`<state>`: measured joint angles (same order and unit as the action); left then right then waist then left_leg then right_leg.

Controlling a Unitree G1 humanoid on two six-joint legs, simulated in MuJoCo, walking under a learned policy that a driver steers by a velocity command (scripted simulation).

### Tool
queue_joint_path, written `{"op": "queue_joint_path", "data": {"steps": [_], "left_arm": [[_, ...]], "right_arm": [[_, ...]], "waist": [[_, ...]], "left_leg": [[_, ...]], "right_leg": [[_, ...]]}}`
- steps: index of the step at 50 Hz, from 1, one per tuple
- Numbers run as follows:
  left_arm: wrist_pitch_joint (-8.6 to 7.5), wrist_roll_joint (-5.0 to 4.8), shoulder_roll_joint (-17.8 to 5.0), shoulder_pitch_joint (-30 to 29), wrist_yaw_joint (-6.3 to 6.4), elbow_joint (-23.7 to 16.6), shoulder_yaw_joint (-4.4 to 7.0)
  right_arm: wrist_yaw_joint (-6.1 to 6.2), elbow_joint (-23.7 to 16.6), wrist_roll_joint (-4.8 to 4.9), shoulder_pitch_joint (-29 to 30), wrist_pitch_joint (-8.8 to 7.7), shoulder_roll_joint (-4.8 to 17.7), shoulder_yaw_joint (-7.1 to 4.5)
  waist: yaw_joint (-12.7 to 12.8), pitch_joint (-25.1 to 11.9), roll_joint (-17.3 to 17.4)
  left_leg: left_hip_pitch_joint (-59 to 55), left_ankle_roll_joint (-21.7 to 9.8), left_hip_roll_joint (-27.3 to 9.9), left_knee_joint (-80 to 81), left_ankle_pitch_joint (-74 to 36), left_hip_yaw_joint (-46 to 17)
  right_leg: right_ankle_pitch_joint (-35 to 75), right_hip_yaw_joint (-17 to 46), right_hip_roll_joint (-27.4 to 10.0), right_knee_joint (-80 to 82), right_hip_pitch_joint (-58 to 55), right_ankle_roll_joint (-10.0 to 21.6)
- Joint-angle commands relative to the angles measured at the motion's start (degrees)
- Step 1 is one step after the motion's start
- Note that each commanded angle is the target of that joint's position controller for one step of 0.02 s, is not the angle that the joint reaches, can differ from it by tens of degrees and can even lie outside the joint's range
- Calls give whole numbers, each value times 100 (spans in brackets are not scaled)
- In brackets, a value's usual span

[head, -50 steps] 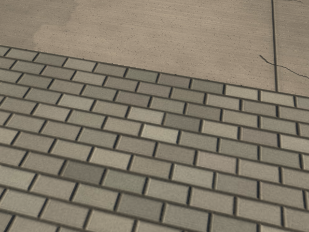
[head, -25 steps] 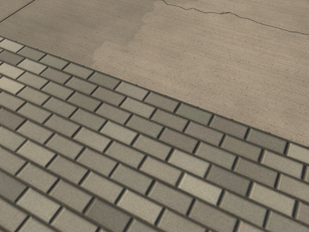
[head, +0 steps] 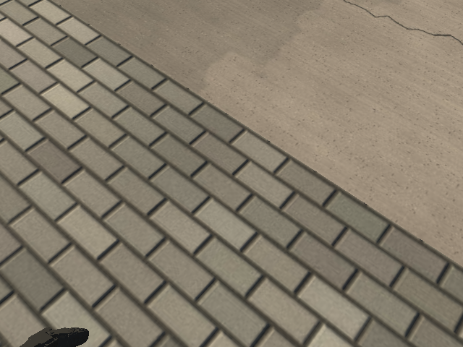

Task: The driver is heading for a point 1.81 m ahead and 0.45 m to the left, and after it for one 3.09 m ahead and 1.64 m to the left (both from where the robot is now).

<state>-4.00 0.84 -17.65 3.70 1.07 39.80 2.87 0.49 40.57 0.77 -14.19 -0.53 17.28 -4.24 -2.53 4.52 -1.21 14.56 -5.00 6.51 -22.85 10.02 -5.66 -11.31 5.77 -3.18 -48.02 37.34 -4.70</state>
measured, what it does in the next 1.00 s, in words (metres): steps on the spot, turning left: right foot, then left foot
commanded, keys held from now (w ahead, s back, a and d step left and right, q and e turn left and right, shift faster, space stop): q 0.74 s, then no key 0.26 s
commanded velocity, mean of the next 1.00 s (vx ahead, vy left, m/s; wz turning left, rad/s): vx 0.04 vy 0.00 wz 0.53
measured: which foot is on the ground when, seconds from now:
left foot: down 0.00-0.16, up 0.18-0.56, down 0.58-1.00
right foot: up 0.00-0.14, down 0.16-0.58, up 0.60-1.00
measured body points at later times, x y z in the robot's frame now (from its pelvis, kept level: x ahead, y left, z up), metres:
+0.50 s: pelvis +0.10 -0.03 -0.01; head +0.14 -0.01 +0.44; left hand +0.16 +0.28 -0.11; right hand +0.32 -0.25 -0.10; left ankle +0.06 +0.10 -0.71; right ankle +0.19 -0.14 -0.74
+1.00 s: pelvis +0.10 +0.00 -0.01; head +0.11 +0.02 +0.44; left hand +0.09 +0.32 -0.11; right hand +0.38 -0.14 -0.09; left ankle +0.06 +0.09 -0.74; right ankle +0.17 -0.12 -0.73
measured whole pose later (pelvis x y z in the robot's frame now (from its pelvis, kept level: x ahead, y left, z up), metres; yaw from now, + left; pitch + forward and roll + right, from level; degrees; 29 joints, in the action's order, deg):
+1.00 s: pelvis +0.10 +0.00 -0.01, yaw +32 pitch +1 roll -1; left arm 0.6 -0.5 -16.7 7.2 0.3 43.3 4.0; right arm 1.1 36.2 -0.1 -9.1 2.1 16.0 -2.4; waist -0.3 1.6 -0.4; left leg 15.9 -2.4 4.7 -29.7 14.3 -7.7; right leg -18.2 1.8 -0.3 -35.9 18.0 -3.7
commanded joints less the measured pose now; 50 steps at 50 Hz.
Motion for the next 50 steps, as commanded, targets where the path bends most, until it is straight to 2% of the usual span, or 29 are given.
{"op": "queue_joint_path", "data": {"steps": [1, 4, 6, 7, 8, 9, 10, 11, 12, 13, 15, 16, 20, 24, 26, 27, 28, 29, 30, 31, 32, 33, 34, 35, 38, 41, 46, 48, 50], "left_arm": [[25, -44, -336, 149, -41, -236, 66], [24, -59, -495, -69, -90, -321, 122], [-34, -42, -600, 97, -106, -304, 189], [-85, -19, -628, 304, -95, -261, 215], [-111, 76, -915, 515, -44, -280, 276], [-41, 205, -1140, 482, 17, -363, 287], [69, 131, -1022, 781, -1, -226, 314], [104, 40, -691, 607, -1, -356, 231], [157, 36, -497, 440, 10, -383, 178], [209, 18, -429, 240, 21, -432, 141], [290, 52, -537, 33, 63, -404, 162], [315, 71, -532, 45, 83, -376, 173], [368, 35, -672, 121, 120, -294, 255], [424, -39, -857, 65, 66, -225, 332], [440, -116, -915, 24, 47, -172, 352], [455, -175, -915, -26, 49, -140, 357], [468, -208, -797, 133, 48, -42, 341], [486, -161, -544, 389, 14, 65, 292], [488, 138, -264, 393, -23, -176, 193], [435, 61, -517, -313, 46, -390, 282], [439, -71, -644, -372, 81, -370, 338], [458, -82, -672, -169, 117, -254, 379], [480, -35, -680, -34, 158, -114, 403], [482, 2, -666, 72, 162, -90, 411], [442, -80, -536, 159, 107, -75, 376], [434, -97, -391, 0, 60, -96, 288], [408, -144, -431, 3, -43, -112, 240], [380, -153, -424, 79, -74, -99, 227], [322, -118, -303, 355, -118, 2, 190]], "right_arm": [[142, -392, 53, 142, 74, 950, -263], [168, -399, 33, 102, 165, 895, -248], [182, -476, 29, 280, 174, 832, -225], [183, -532, 38, 418, 167, 762, -198], [171, -630, -39, 327, 134, 488, -110], [161, -587, -118, -485, 105, 196, -34], [135, -560, -29, -868, 113, 624, -98], [149, -421, 29, -653, 177, 1068, -239], [175, -407, 55, -321, 278, 1141, -293], [201, -412, 62, -189, 382, 1066, -299], [185, -514, 67, -102, 462, 761, -231], [178, -553, 75, -85, 459, 618, -196], [123, -744, 19, 206, 410, 473, -120], [4, -808, 15, 232, 420, 564, -132], [-56, -789, 9, 106, 433, 593, -166], [-80, -711, 2, -90, 430, 578, -187], [-74, -614, -16, -296, 427, 647, -235], [-25, -607, -33, -445, 417, 951, -333], [83, -816, -30, -357, 404, 1577, -433], [27, -897, -287, -399, 266, 1567, -415], [8, -866, -316, -121, 148, 1401, -362], [30, -875, -188, 242, 93, 1220, -326], [57, -907, -85, 422, 87, 1005, -252], [94, -927, -47, 515, 97, 933, -205], [159, -922, -86, 389, 121, 801, -140], [187, -860, -85, 270, 144, 798, -133], [99, -791, -136, 329, 209, 867, -121], [64, -743, -108, 413, 221, 805, -83], [58, -691, -33, 597, 220, 655, -15]], "waist": [[140, -1145, 674], [95, -1090, 763], [257, -1008, 903], [428, -1010, 900], [413, -1371, 435], [-27, -1700, -931], [-11, -2051, -1564], [139, -1672, -852], [198, -1369, -490], [185, -1131, -379], [121, -805, -583], [147, -800, -713], [319, -1097, -795], [341, -1124, -880], [227, -1082, -848], [93, -1074, -790], [48, -1047, -627], [88, -841, 258], [329, -654, 2053], [-186, -866, 1622], [-6, -697, 1177], [199, -604, 963], [252, -664, 883], [317, -721, 929], [317, -964, 875], [170, -965, 925], [35, -823, 1035], [65, -795, 996], [324, -802, 856]], "left_leg": [[-10, -618, -1087, 72, -3155, -755], [-331, -525, -1207, -279, -2412, -1374], [-484, -412, -1184, -597, -1939, -1786], [-399, -249, -994, -903, -1596, -1797], [-14, 5, -645, -1731, -687, -1494], [1128, 380, 139, -2962, 2660, -795], [1812, 635, 10, -4063, 3312, -420], [1986, 811, -262, -4692, 2836, -447], [2091, 917, -389, -4927, 2381, -303], [2055, 995, -493, -4980, 2123, -225], [1722, 1046, -597, -4648, 1664, 89], [1631, 1058, -595, -4373, 1565, 235], [1301, 1010, -864, -3315, 1410, 397], [690, 811, -901, -2356, 1167, 654], [364, 629, -850, -1671, 887, 787], [13, 482, -756, -1084, 493, 913], [-440, 294, -636, -610, 211, 877], [-955, -44, -1124, 85, -548, -56], [-1384, -890, -2577, 231, -2194, -2142], [-703, -1532, -2847, 544, -1751, -2572], [-561, -1273, -2501, 609, -1199, -2069], [-524, -917, -2179, 547, -894, -1684], [-565, -724, -2013, 478, -958, -1484], [-482, -697, -1892, 422, -1308, -1343], [-752, -736, -1747, 309, -1753, -1198], [-1001, -718, -1712, 198, -1685, -1206], [-553, -859, -1772, 92, -1566, -1483], [-527, -845, -1754, -15, -1711, -1621], [-373, -621, -1541, -196, -1637, -1565]], "right_leg": [[869, -296, 451, 829, -1175, -74], [614, -67, 537, 1421, -1212, 3], [593, 6, 518, 1955, -1448, 163], [1240, -36, 405, 2513, -1905, 312], [2494, 540, -421, 2534, -2838, 648], [4775, 1847, -1706, 2290, -4085, 1494], [3990, 3129, -2456, 2528, -4307, 2243], [3093, 2630, -2076, 2590, -3997, 2133], [2452, 1856, -1678, 2587, -3651, 1849], [1972, 1384, -1411, 2709, -3250, 1712], [1468, 658, -1027, 3018, -2564, 1624], [1434, 421, -937, 3094, -2548, 1644], [1703, 91, -1233, 3104, -2892, 1852], [1411, -173, -1398, 3092, -2805, 1804], [1218, -287, -1442, 2909, -2769, 1650], [1020, -431, -1388, 2698, -2635, 1477], [598, -641, -1236, 2335, -2339, 1179], [-305, -1141, -826, 1346, -1551, 642], [-2568, -1502, 81, -379, 47, 19], [-2738, -487, 325, -1355, 210, 70], [-2183, -265, 200, -1671, 220, 179], [-1632, -205, 138, -1634, 246, 225], [-1343, -185, 108, -1642, 187, 189], [-1093, -210, 171, -1771, 11, 123], [-745, -233, 292, -1576, -178, 18], [-665, -249, 238, -562, -386, -48], [-1049, -360, 238, 490, -1342, 22], [-1027, -376, 247, 991, -1628, 81], [-50, -465, 285, 2333, -2321, 214]]}}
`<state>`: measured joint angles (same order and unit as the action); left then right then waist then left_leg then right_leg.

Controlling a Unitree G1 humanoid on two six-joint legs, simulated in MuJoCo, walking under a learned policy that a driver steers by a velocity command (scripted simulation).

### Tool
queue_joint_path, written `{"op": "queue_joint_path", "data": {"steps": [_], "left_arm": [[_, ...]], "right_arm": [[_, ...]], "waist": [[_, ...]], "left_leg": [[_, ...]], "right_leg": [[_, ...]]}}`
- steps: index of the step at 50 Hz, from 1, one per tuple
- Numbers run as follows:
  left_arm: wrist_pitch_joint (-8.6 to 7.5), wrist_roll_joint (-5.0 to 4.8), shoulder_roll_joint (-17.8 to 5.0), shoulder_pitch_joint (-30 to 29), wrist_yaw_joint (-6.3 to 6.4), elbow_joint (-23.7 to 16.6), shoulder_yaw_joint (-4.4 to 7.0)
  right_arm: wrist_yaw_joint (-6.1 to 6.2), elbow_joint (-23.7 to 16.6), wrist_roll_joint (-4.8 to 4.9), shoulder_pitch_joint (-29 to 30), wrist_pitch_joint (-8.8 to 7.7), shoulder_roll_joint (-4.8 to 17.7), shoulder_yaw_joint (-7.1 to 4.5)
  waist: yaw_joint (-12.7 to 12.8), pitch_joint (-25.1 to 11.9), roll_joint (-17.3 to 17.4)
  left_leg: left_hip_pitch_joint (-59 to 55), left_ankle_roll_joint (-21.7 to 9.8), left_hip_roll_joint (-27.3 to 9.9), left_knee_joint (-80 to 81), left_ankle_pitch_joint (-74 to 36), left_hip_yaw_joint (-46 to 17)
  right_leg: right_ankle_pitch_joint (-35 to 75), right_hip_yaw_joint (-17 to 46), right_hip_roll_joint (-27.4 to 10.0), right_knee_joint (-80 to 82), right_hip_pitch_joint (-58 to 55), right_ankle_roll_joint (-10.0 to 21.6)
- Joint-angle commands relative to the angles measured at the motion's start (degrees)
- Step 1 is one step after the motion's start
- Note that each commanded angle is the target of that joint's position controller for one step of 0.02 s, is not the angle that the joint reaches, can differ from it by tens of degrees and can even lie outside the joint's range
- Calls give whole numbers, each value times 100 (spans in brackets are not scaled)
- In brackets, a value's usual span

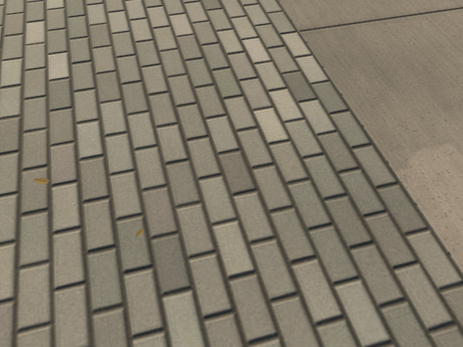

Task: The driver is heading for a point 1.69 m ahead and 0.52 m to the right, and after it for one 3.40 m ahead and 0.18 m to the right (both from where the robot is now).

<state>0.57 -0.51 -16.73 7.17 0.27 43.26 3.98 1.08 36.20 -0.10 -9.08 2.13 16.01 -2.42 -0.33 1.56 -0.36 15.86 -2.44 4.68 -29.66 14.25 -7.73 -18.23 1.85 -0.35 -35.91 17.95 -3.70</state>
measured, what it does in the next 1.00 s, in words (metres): walks ahead: right foot, then right foot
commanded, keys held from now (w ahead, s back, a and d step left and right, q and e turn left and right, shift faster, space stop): no key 0.22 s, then w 0.44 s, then w+e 0.24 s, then e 0.10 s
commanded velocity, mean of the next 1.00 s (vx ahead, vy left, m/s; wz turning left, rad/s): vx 0.27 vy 0.00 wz -0.05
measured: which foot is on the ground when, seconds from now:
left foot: down 0.00-0.92, up 0.94-1.00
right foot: up 0.00-0.00, down 0.02-0.46, up 0.48-0.90, down 0.92-1.00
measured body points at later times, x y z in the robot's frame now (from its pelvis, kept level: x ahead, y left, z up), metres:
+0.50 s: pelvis +0.05 +0.00 -0.01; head +0.06 +0.02 +0.44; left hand +0.15 +0.27 -0.14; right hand +0.14 -0.28 -0.11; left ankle +0.03 +0.10 -0.74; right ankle +0.00 -0.14 -0.73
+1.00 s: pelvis +0.29 -0.05 -0.02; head +0.34 -0.05 +0.43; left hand +0.54 +0.17 -0.11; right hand +0.29 -0.33 -0.15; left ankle +0.10 +0.10 -0.65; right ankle +0.39 -0.13 -0.74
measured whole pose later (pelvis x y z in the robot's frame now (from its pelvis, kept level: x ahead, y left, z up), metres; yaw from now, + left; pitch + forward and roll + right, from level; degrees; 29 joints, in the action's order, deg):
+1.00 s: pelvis +0.29 -0.05 -0.02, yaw -7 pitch +2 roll +0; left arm -3.8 -0.6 -17.3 3.2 -3.0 39.5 2.7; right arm 1.0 45.8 -0.2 -21.0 -3.6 15.9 -2.3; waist -2.4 3.7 -0.6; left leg 8.6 1.5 0.6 -61.4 30.4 -1.6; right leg -7.6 -1.8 4.5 -34.5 28.9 5.8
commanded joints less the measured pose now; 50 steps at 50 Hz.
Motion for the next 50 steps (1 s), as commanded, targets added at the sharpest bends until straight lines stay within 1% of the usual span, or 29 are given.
{"op": "queue_joint_path", "data": {"steps": [1, 2, 3, 4, 5, 7, 11, 13, 14, 16, 17, 19, 22, 23, 24, 25, 26, 28, 31, 33, 36, 41, 44, 45, 46, 47, 48, 49, 50], "left_arm": [[-168, 101, -459, 103, -43, -326, 70], [-183, 195, -796, 220, -17, -368, 114], [-173, 209, -970, -74, -21, -313, 132], [-190, 171, -570, -298, -40, -390, 31], [-212, 161, -458, -350, -56, -378, -8], [-273, 135, -570, -278, -60, -341, -1], [-293, 119, -498, -67, -9, -233, -62], [-247, 117, -458, 35, 18, -165, -96], [-213, 74, -607, 95, 42, -146, -55], [-194, -4, -844, 414, 93, -46, 3], [-209, -24, -949, 533, 109, 3, 35], [-245, -39, -969, 510, 122, 11, 55], [-214, -121, -796, -38, 45, -142, 10], [-240, -86, -561, -121, 24, -184, -57], [-311, -53, -139, -265, -7, -358, -182], [-425, -116, -348, -403, 10, -565, -135], [-501, -193, -636, -270, -10, -505, -31], [-595, -179, -555, -91, -93, -336, -37], [-604, -84, -409, -297, -235, -330, -43], [-574, -36, -263, -520, -288, -408, -94], [-561, -73, -77, -977, -341, -567, -200], [-554, -146, -251, -1370, -426, -802, -188], [-550, -91, -522, -922, -450, -780, -57], [-523, -90, -710, -244, -425, -613, 61], [-478, -81, -961, 618, -363, -397, 208], [-426, -25, -1442, 1425, -253, -316, 315], [-478, 49, -1666, 1182, -304, -453, 294], [-455, 12, -1171, 1058, -274, -532, 228], [-450, 7, -1011, 726, -243, -571, 178]], "right_arm": [[2, -197, 43, -37, -79, 677, -160], [7, -168, -84, -226, -130, 526, -115], [-14, -119, -88, -565, -175, 460, -126], [3, -57, -171, -414, -177, 594, -129], [8, -57, -156, -196, -165, 680, -168], [29, -51, -120, -15, -90, 672, -184], [19, 82, -80, -100, -90, 538, -172], [32, 213, -73, -225, -99, 408, -143], [36, 235, -41, -251, -118, 425, -159], [23, 170, 26, -188, -240, 395, -170], [10, 119, 72, -87, -331, 370, -167], [-43, 118, 106, -80, -491, 380, -180], [-141, 523, 103, -929, -625, 350, -231], [-141, 680, 76, -1341, -635, 486, -292], [-112, 760, 55, -1870, -666, 897, -401], [-184, 735, 38, -2170, -721, 1281, -485], [-179, 686, 10, -1948, -786, 948, -370], [-155, 580, 14, -1668, -832, 739, -301], [-140, 611, 5, -1623, -740, 496, -177], [-106, 664, 55, -1731, -695, 540, -177], [-29, 709, 7, -1743, -655, 743, -208], [-38, 930, 57, -1835, -688, 831, -244], [9, 905, 27, -1630, -618, 1007, -310], [44, 863, -8, -1542, -550, 1050, -323], [101, 775, -27, -1457, -496, 1040, -305], [152, 522, -175, -1550, -525, 828, -212], [27, 446, -174, -2369, -651, 98, 22], [-39, 484, 6, -1736, -789, 775, -110], [-54, 299, 157, -1206, -844, 917, -149]], "waist": [[122, -559, 599], [-19, -736, 1], [-439, -657, -897], [-294, -627, -884], [-202, -517, -815], [-57, -392, -655], [24, -313, -304], [67, -336, -258], [110, -167, -361], [189, 262, -703], [217, 481, -810], [184, 610, -800], [-317, 345, -699], [-463, 183, -402], [-565, 24, 846], [-687, 57, 1752], [-490, 209, 1134], [-330, 193, 501], [-288, 219, 538], [-346, 237, 497], [-477, 374, 515], [-441, 639, 563], [-54, 90, 699], [310, -374, 752], [753, -819, 615], [861, -1548, -408], [156, -2511, -1633], [552, -2376, -800], [458, -1474, -503]], "left_leg": [[-285, -617, -1195, 461, -1664, -1307], [23, -271, -828, 8, -873, -940], [112, 25, -289, -31, 245, -269], [-244, 240, -399, 99, 297, -174], [-309, 269, -406, 167, 6, -156], [-315, 205, -417, 187, -532, -220], [-353, 140, -466, 316, -856, -304], [-271, 130, -296, 280, 152, -113], [44, 103, -147, 53, 894, 85], [796, 100, -104, -621, 1273, 480], [1018, 108, -250, -872, 1136, 631], [1041, 51, -520, -1037, 1058, 612], [-838, -124, -316, 186, 310, 918], [-1435, -169, -476, 359, 212, 551], [-1999, -619, -1417, 1205, 1342, -1210], [-2306, -1373, -2401, 1929, 1567, -3204], [-2335, -1521, -2559, 1867, 1466, -3221], [-2484, -1187, -2194, 1847, 1053, -2206], [-2218, -902, -1783, 2041, -734, -1077], [-2072, -909, -1633, 2120, -1442, -573], [-1599, -796, -1468, 2288, -1507, 142], [-1681, -683, -1798, 2372, -1701, 628], [-2232, -438, -1870, 1362, -4471, 992], [-2235, -320, -1771, 445, -5433, 1180], [-1621, -69, -1528, -912, -5538, 1376], [-61, 202, -1112, -2918, -3091, 1406], [1871, 525, 63, -4862, 2099, 581], [2170, 439, -237, -5303, 1914, -127], [2387, 388, -448, -5138, 1485, 40]], "right_leg": [[1520, 115, -178, 1591, -923, 229], [2758, 713, -874, 1527, -1450, 467], [2984, 1052, -1236, 1341, -1147, 1003], [2253, 1171, -1262, 1525, -748, 1242], [1633, 998, -1016, 1535, -707, 1084], [1161, 729, -722, 1478, -674, 791], [1009, 497, -519, 1324, -684, 649], [-337, 480, -416, 1457, -696, 692], [-1245, 659, -474, 1578, -668, 826], [-2570, 1678, -1171, 2174, -676, 1323], [-2788, 2211, -1578, 2416, -632, 1573], [-2420, 2396, -1789, 2512, -497, 1704], [-1493, 1223, -1061, 2055, 393, 1277], [-1020, 783, -739, 1384, 723, 1066], [-605, -96, -15, -299, 1505, 645], [-1279, -88, 318, -1707, 2413, 519], [-1426, 296, 26, -2576, 2920, 599], [-431, 307, -337, -2818, 3223, 793], [463, 53, -533, -2236, 2932, 656], [840, -161, -471, -1660, 2795, 451], [1692, -365, -340, -508, 2257, 307], [2059, -342, -170, 309, 1781, 616], [1546, -581, 203, 321, 1061, 971], [1439, -723, 432, 307, 268, 1108], [1644, -630, 517, 447, -981, 1247], [2430, 1066, -626, 324, -2796, 1590], [1995, 4294, -2062, 1125, -4281, 2764], [2014, 4102, -1811, 1512, -3923, 2517], [2546, 3100, -1618, 1526, -3066, 2303]]}}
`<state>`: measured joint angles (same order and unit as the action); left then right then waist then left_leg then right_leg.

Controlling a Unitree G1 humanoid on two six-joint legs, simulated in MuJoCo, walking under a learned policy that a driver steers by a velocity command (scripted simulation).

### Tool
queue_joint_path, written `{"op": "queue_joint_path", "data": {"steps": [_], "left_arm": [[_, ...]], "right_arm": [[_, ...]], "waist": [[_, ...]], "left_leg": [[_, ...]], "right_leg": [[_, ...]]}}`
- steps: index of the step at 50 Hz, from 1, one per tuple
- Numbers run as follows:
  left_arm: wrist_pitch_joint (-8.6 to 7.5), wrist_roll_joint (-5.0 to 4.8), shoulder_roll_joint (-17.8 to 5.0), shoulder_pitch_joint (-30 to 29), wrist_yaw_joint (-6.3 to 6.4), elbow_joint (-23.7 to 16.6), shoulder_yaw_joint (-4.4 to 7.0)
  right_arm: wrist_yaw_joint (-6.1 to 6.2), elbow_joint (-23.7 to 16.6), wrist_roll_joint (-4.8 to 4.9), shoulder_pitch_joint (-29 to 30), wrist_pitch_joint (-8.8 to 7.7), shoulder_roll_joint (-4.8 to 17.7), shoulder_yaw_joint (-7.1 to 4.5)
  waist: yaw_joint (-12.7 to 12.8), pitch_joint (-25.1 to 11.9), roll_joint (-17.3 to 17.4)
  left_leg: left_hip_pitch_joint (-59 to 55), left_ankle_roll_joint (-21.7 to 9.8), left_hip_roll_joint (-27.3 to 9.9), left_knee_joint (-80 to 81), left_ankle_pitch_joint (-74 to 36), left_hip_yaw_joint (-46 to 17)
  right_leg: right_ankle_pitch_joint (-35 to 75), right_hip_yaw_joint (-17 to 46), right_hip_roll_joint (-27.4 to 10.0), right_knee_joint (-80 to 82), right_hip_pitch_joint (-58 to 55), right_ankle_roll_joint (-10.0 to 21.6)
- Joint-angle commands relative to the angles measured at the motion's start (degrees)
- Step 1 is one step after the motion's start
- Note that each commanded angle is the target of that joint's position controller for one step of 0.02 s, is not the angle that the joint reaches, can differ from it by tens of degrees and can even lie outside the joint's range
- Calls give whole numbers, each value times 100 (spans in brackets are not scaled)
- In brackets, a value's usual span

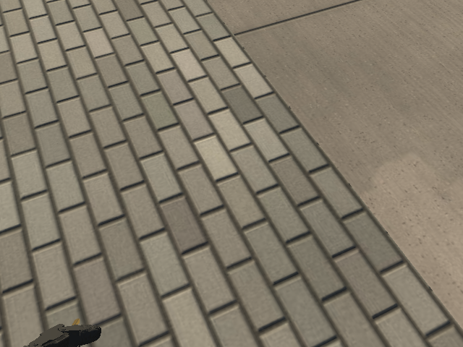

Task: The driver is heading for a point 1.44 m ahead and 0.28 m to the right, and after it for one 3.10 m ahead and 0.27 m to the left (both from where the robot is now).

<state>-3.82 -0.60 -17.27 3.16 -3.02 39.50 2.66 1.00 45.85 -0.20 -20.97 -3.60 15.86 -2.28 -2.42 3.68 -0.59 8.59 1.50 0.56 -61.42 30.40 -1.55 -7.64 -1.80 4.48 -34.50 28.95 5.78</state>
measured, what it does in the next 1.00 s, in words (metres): walks ahead, turning right: left foot, then right foot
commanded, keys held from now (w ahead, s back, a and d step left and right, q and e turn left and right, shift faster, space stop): e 0.66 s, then no key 0.22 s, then w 0.12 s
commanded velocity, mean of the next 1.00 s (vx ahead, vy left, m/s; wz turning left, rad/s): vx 0.09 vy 0.00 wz -0.47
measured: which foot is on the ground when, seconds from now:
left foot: up 0.00-0.42, down 0.44-0.86, up 0.88-1.00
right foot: down 0.00-0.44, up 0.46-0.84, down 0.86-1.00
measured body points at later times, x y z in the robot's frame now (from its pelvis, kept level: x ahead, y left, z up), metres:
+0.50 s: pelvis +0.17 +0.03 +0.02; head +0.20 +0.03 +0.46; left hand +0.38 +0.27 -0.09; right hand +0.28 -0.28 -0.06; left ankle +0.27 +0.12 -0.72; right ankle +0.10 -0.07 -0.69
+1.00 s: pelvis +0.17 -0.02 +0.03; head +0.17 -0.05 +0.48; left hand +0.41 +0.16 -0.06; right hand +0.14 -0.32 -0.10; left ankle +0.24 +0.12 -0.66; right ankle +0.11 -0.10 -0.72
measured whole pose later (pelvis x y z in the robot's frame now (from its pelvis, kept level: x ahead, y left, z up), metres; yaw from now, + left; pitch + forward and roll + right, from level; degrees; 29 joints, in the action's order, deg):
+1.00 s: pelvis +0.17 -0.02 +0.03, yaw -29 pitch +1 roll +1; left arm 0.9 0.3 -14.4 13.5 0.5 39.0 1.8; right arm 0.9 43.7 0.3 -12.3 0.5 18.3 -3.9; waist -0.1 0.3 2.3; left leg 25.7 2.8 -2.4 -53.5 23.5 0.6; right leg -14.9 1.5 0.9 -25.9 11.9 2.8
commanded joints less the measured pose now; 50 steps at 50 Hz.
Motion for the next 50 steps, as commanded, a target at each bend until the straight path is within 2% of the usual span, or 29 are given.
{"op": "queue_joint_path", "data": {"steps": [1, 2, 3, 4, 8, 12, 17, 20, 21, 22, 23, 24, 25, 26, 27, 29, 31, 34, 36, 39, 41, 42, 43, 44, 45, 46, 47, 48, 50], "left_arm": [[-6, -27, -864, 854, 101, -244, 287], [8, -14, -800, 646, 119, -306, 275], [13, 70, -765, 582, 138, -350, 262], [16, 94, -751, 543, 144, -352, 269], [82, 42, -929, 631, 254, -238, 322], [323, -80, -979, 796, 421, -170, 345], [502, -63, -1019, 976, 524, -176, 371], [551, -87, -923, 845, 530, -281, 340], [563, -112, -863, 692, 532, -345, 314], [554, -64, -652, 791, 522, -414, 245], [522, 7, -385, 1407, 502, -416, 182], [512, -13, -751, 1427, 498, -419, 250], [523, 9, -1115, 1550, 476, -320, 374], [592, -47, -1166, 1410, 487, -229, 432], [679, -81, -1088, 1343, 516, -199, 440], [776, -115, -801, 1237, 503, -284, 374], [776, -125, -594, 1058, 489, -416, 317], [750, -58, -495, 780, 450, -597, 264], [735, -13, -430, 742, 408, -640, 221], [739, 2, -500, 829, 345, -609, 232], [723, 16, -446, 1134, 294, -469, 238], [712, 36, -494, 1239, 283, -409, 251], [707, 67, -743, 1310, 316, -441, 289], [719, 119, -1190, 1000, 387, -626, 334], [605, 276, -934, 1187, 357, -603, 274], [511, 242, -968, 1232, 338, -463, 283], [439, 131, -961, 1246, 343, -339, 297], [380, 59, -871, 1196, 367, -291, 256], [296, 57, -705, 1256, 423, -210, 184]], "right_arm": [[11, -695, 99, 222, -298, 922, -159], [67, -733, -4, 336, -266, 966, -204], [80, -776, -43, 255, -191, 960, -219], [99, -805, -67, 186, -120, 868, -207], [202, -933, -150, 359, 66, 617, -146], [183, -1139, -96, 1042, 129, 557, -117], [73, -1346, -15, 1721, 58, 638, -131], [24, -1284, 6, 1507, -53, 753, -208], [18, -1216, 11, 1299, -95, 770, -236], [47, -1203, -47, 1134, -114, 979, -288], [94, -1313, -164, 1371, -37, 1397, -362], [72, -1163, -234, 855, 46, 1085, -340], [54, -1208, -122, 893, 75, 871, -277], [57, -1244, -96, 1052, 111, 706, -240], [65, -1268, -69, 1236, 153, 654, -223], [86, -1256, -84, 1440, 223, 692, -217], [120, -1206, -124, 1408, 280, 721, -249], [148, -1127, -103, 1327, 325, 856, -316], [110, -1084, -61, 1387, 342, 970, -352], [38, -980, 44, 1373, 355, 1046, -361], [25, -906, 154, 1466, 371, 1040, -338], [20, -782, 192, 1261, 366, 913, -293], [-15, -685, 79, 956, 341, 631, -199], [-59, -867, -196, 913, 303, 265, -65], [19, -948, -112, 1452, 320, 655, -180], [19, -918, 19, 1477, 330, 900, -270], [9, -823, 45, 1416, 329, 925, -319], [17, -739, 50, 1387, 327, 951, -356], [-12, -685, 91, 1388, 235, 875, -362]], "waist": [[485, -1170, 165], [316, -850, 291], [141, -812, 139], [60, -802, -3], [13, -933, -149], [232, -1062, -305], [473, -916, -558], [312, -904, -785], [135, -882, -795], [173, -1137, -478], [633, -1299, 976], [359, -1506, 1612], [349, -1380, 1086], [340, -1172, 719], [374, -994, 572], [402, -773, 753], [303, -781, 1040], [156, -954, 1093], [144, -1031, 1107], [139, -1002, 1161], [351, -922, 1068], [386, -860, 924], [282, -963, 166], [17, -878, -1488], [551, -909, -1176], [534, -656, -1001], [533, -467, -966], [524, -239, -1050], [480, -19, -894]], "left_leg": [[2971, 11, -278, -1623, -508, -470], [2752, 64, -415, -1315, -695, -400], [2390, 87, -493, -1142, -821, -445], [2240, 149, -496, -924, -876, -421], [2227, 403, -317, 59, -1373, -278], [2271, 480, -144, 1143, -2236, -397], [2281, 420, 95, 2280, -1983, -623], [1643, 222, 198, 3226, -1881, -627], [1110, 96, 109, 3962, -2555, -561], [145, -181, -581, 4127, -3504, -941], [-866, -976, -1819, 3853, -5678, -2203], [-1127, -1782, -2532, 3882, -6230, -3184], [-979, -1797, -2468, 3812, -5967, -2864], [-757, -1534, -2055, 3748, -5602, -2160], [-538, -1336, -1746, 3786, -5124, -1696], [-48, -1262, -1405, 4006, -4728, -1073], [-109, -1343, -1316, 4150, -4521, -750], [-261, -1502, -1541, 4179, -4428, -638], [-102, -1529, -1592, 4191, -4356, -536], [-40, -1518, -1676, 4111, -3994, -573], [206, -1307, -1573, 3841, -3592, -473], [526, -1014, -1411, 3639, -3150, -340], [1142, -480, -1030, 2968, -2099, 46], [2082, 130, -349, 2043, 72, 638], [2048, 214, -378, 1196, 542, 99], [2348, 189, -358, 680, 264, 81], [2724, 155, -392, 468, -131, 52], [3050, 141, -442, 406, -485, 3], [3235, 107, -467, 409, -1116, -24]], "right_leg": [[2171, 2826, -1830, 1433, -3253, 1202], [2752, 2373, -1638, 1505, -2520, 1137], [3011, 2157, -1509, 1640, -1990, 1124], [3198, 2040, -1428, 1718, -1692, 1163], [3768, 1667, -1187, 1618, -1218, 1105], [2565, 1846, -955, 1400, -1408, 676], [1543, 2625, -1056, 1083, -1959, 593], [1744, 3041, -979, 683, -2164, 443], [1564, 3014, -793, 477, -2039, 279], [656, 2804, -545, -24, -1587, 45], [-1886, 1867, 219, -1076, -489, -353], [-3451, 1297, 439, -2285, 261, -675], [-3170, 1292, 146, -3164, 422, -897], [-2763, 1183, 12, -3551, 498, -1047], [-2446, 1102, -76, -3679, 561, -1143], [-1973, 768, -176, -3594, 392, -1245], [-1770, 508, -245, -3123, 328, -1291], [-1737, 425, -479, -2341, 37, -1249], [-1691, 317, -519, -1720, -466, -1134], [-1526, 161, -460, -824, -948, -938], [-659, -26, -344, 467, -1592, -675], [-171, -4, -284, 1138, -2100, -505], [639, 874, -918, 1436, -2816, -266], [1897, 2344, -2274, 1470, -2818, 512], [656, 2655, -2533, 1823, -2117, 1157], [-843, 2543, -2274, 2117, -2139, 1079], [-2188, 2465, -2004, 2298, -2300, 825], [-2599, 2471, -1915, 2443, -2420, 664], [-2395, 2336, -1798, 2636, -2502, 583]]}}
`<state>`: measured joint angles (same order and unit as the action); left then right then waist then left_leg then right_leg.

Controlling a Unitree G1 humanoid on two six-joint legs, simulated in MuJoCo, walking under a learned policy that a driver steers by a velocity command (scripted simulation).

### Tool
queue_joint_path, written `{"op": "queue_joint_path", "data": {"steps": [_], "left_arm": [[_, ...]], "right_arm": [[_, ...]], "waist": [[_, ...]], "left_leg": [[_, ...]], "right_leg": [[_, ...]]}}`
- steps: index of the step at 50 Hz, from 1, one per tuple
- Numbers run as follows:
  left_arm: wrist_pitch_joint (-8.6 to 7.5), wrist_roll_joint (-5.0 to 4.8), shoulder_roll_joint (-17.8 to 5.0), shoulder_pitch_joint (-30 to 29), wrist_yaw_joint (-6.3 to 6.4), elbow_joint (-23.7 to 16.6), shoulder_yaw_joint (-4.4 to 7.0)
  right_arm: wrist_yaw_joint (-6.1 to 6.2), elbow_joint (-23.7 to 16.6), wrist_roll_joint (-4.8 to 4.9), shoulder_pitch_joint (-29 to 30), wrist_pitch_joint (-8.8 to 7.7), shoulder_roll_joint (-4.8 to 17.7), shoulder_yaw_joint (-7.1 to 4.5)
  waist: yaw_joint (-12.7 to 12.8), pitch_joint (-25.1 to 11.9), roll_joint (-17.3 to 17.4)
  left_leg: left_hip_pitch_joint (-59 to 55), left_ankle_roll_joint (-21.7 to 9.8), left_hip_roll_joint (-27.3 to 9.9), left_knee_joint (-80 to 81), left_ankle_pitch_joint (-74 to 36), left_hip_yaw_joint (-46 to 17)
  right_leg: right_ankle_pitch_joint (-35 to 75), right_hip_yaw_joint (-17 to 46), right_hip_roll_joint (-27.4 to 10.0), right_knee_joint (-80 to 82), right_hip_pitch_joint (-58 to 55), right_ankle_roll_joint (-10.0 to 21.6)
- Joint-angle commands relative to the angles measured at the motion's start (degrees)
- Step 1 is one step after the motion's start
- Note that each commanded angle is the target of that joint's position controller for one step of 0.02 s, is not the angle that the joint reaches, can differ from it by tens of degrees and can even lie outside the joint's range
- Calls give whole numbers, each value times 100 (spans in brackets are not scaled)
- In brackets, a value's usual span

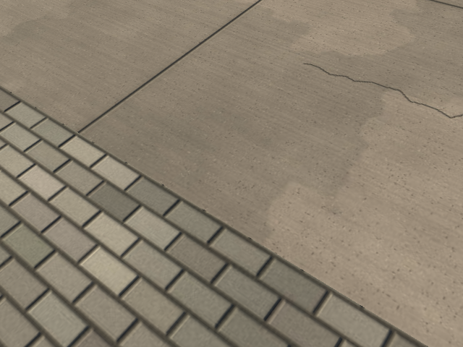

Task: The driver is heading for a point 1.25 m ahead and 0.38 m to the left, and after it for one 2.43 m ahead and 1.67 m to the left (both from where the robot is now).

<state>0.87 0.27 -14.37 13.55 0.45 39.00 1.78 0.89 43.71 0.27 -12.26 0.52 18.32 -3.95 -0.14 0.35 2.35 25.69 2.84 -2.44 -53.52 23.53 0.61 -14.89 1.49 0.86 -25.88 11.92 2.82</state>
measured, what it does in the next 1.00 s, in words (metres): walks ahead: left foot, then right foot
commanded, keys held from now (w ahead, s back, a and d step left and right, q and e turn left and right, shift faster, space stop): w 0.54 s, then no key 0.36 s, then q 0.10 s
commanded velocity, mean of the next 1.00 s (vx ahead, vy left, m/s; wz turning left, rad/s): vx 0.30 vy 0.00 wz -0.02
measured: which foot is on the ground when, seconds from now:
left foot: up 0.00-0.34, down 0.36-0.84, up 0.86-1.00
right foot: down 0.00-0.38, up 0.40-0.80, down 0.82-1.00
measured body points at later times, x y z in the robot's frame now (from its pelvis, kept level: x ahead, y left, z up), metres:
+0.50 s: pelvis +0.15 +0.06 +0.00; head +0.17 +0.08 +0.45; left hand +0.23 +0.35 -0.13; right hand +0.27 -0.21 -0.10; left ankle +0.16 +0.15 -0.74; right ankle +0.09 -0.09 -0.66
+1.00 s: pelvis +0.34 +0.04 -0.01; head +0.37 +0.03 +0.44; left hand +0.50 +0.29 -0.11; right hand +0.43 -0.23 -0.15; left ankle +0.30 +0.19 -0.70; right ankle +0.44 -0.05 -0.74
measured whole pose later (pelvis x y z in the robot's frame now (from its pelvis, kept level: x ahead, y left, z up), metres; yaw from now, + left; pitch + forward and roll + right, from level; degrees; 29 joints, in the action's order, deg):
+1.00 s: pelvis +0.34 +0.04 -0.01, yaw +2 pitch +0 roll -1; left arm -2.1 1.5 -12.9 5.6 -1.1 43.1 1.4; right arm 1.5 48.3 0.5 -13.4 1.6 16.8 -1.9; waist -1.0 3.6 1.9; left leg 21.6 3.6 -2.2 -53.4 30.5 -2.9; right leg -4.8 -2.9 1.8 -26.0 21.7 3.2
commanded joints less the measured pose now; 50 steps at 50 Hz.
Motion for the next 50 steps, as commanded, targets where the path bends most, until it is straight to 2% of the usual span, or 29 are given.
{"op": "queue_joint_path", "data": {"steps": [1, 4, 7, 13, 15, 17, 18, 19, 20, 21, 22, 23, 24, 27, 30, 33, 35, 37, 39, 40, 41, 42, 43, 44, 45, 46, 47, 48, 50], "left_arm": [[-219, -15, -939, 277, 92, -133, 262], [-346, -28, -950, 368, 100, -71, 289], [-395, -69, -1104, 450, 72, 11, 350], [-397, -158, -1282, 708, -16, 238, 417], [-372, -175, -1285, 680, -40, 284, 416], [-344, -150, -1156, 647, -51, 311, 362], [-357, -90, -923, 625, -55, 301, 274], [-438, -34, -498, 672, -51, 37, 133], [-541, -89, -652, 587, -6, -87, 166], [-596, -219, -1077, 500, -30, -62, 286], [-612, -270, -1105, 358, -62, -47, 294], [-618, -207, -1019, 255, -73, -24, 284], [-601, -144, -963, 190, -81, -7, 299], [-515, -83, -719, 237, -112, 46, 265], [-504, 2, -556, -139, -70, -108, 215], [-576, -4, -313, -750, -144, -245, 117], [-591, -32, -363, -955, -209, -302, 131], [-611, -19, -500, -970, -263, -325, 174], [-629, 37, -730, -602, -272, -217, 261], [-649, 77, -834, -114, -247, -44, 322], [-662, 132, -1138, 248, -192, 33, 392], [-607, 277, -1394, 492, -131, 10, 389], [-516, 179, -825, 568, -120, 54, 242], [-443, 29, -679, 314, -157, 35, 181], [-397, -22, -642, -149, -162, 4, 169], [-378, -10, -531, -559, -167, -9, 119], [-374, 49, -498, -888, -157, -15, 106], [-352, 128, -604, -1099, -151, 28, 149], [-332, 168, -779, -1197, -85, 80, 230]], "right_arm": [[-26, -437, 58, 503, -245, 561, -188], [-89, -399, 51, 626, -403, 372, -134], [-149, -420, 59, 782, -465, 246, -63], [-263, -551, 124, 1062, -554, 321, 12], [-289, -526, 143, 894, -595, 385, 11], [-257, -294, 124, 238, -600, 505, -59], [-200, -125, 132, -467, -607, 742, -161], [-162, -66, 23, -1101, -608, 1369, -305], [-228, 11, 21, -1444, -610, 1354, -304], [-248, -36, 34, -1089, -628, 963, -163], [-248, -116, 14, -782, -625, 735, -93], [-252, -161, -15, -537, -618, 605, -51], [-253, -191, -46, -379, -620, 481, -7], [-231, -166, -35, -320, -659, 489, -4], [-161, -64, -39, -305, -622, 570, -10], [-56, 90, -17, -580, -527, 648, -12], [-21, 215, 8, -770, -468, 698, -17], [-4, 263, 41, -707, -409, 725, -32], [16, 272, 52, -537, -355, 763, -59], [22, 257, 61, -422, -326, 720, -47], [16, 233, -19, -624, -331, 582, 7], [-34, 222, -149, -1378, -380, 148, 166], [-91, 459, -83, -1736, -344, 32, 239], [-119, 448, 42, -1432, -281, 559, 101], [-84, 334, 110, -971, -193, 575, 71], [-26, 315, 90, -747, -73, 475, 71], [49, 322, 51, -716, 67, 435, 54], [102, 370, 35, -841, 171, 325, 76], [166, 396, -6, -963, 232, 306, 67]], "waist": [[244, 278, -1096], [284, 199, -951], [357, 216, -964], [453, 397, -870], [286, 366, -843], [-79, 118, -734], [-408, -284, -483], [-537, -908, 819], [-642, -1096, 1395], [-517, -554, 850], [-369, -172, 615], [-275, 39, 361], [-179, 159, 315], [-26, 156, 329], [-1, 236, 148], [-250, 139, 217], [-308, 79, 224], [-209, 31, 278], [59, -162, 297], [331, -413, 183], [411, -906, -237], [118, -1791, -1245], [137, -2527, -1613], [214, -2128, -1038], [123, -1394, -735], [11, -838, -519], [-142, -580, -645], [-268, -409, -887], [-283, -409, -1120]], "left_leg": [[1574, -50, -177, -290, -695, -230], [1453, -70, -182, 467, -1245, -190], [1012, -45, -140, 1280, -1437, -124], [376, -245, -81, 2107, -1321, -65], [-93, -403, -44, 2375, -1374, -10], [-1220, -548, 152, 2671, -1394, 167], [-2266, -723, -75, 2772, -1304, -163], [-3725, -1349, -1362, 3199, -534, -2131], [-4072, -1875, -1966, 3986, 674, -3974], [-3683, -1786, -1932, 4085, 1104, -3692], [-3266, -1618, -1692, 4109, 811, -3071], [-2906, -1545, -1449, 4220, 280, -2591], [-2600, -1482, -1268, 4317, -370, -2190], [-2170, -1514, -983, 4552, -1799, -1405], [-1969, -1443, -772, 4378, -4357, -613], [-1817, -1219, -515, 4246, -4791, -139], [-2036, -1211, -644, 4118, -4618, -225], [-2336, -1175, -821, 3841, -4568, -372], [-2564, -1072, -877, 3303, -4838, -495], [-2553, -946, -677, 2681, -5074, -408], [-2190, -690, -312, 1753, -4415, -237], [-628, -333, 196, 23, -1729, -170], [-190, -96, 516, -1053, 1597, -568], [-28, -58, 285, -1377, 1687, -847], [268, -18, 103, -1359, 1466, -666], [258, 32, -58, -972, 1260, -601], [-129, 86, -208, -486, 991, -604], [-611, 150, -155, -78, 729, -436], [-1001, 152, -73, 263, 342, -210]], "right_leg": [[-1438, 1906, -1413, 1818, -946, 875], [-736, 1542, -1337, 1877, -1135, 858], [-477, 1336, -1357, 1908, -918, 912], [-482, 1304, -1544, 1728, -572, 982], [-342, 1282, -1573, 1557, -486, 897], [196, 1029, -1317, 922, -147, 690], [677, 654, -972, -126, 279, 467], [-33, -81, -206, -2231, 1758, 4], [-1735, 205, 162, -3596, 2868, -174], [-1463, 510, -206, -4200, 3357, -95], [-964, 408, -448, -4251, 3432, -12], [-518, 325, -605, -4060, 3395, -14], [-181, 326, -753, -3827, 3226, -38], [429, 161, -814, -3501, 2900, -223], [937, -32, -669, -2451, 2665, -445], [1940, -293, -362, -1114, 1903, -430], [2274, -220, -248, -685, 1685, -364], [2085, -70, -221, -437, 1599, -203], [1804, -37, -126, -249, 1181, -7], [2158, -158, -13, 97, 525, 122], [4073, 133, -428, 55, -534, 327], [6097, 1609, -1816, -478, -2529, 1231], [6296, 2532, -2454, -326, -2865, 1882], [4926, 2330, -2198, -21, -2189, 1731], [3594, 1981, -1944, 275, -1521, 1452], [2607, 1631, -1758, 605, -723, 1236], [1749, 1336, -1594, 898, 6, 1048], [1235, 1022, -1381, 1120, 628, 947], [963, 667, -1309, 1234, 938, 1002]]}}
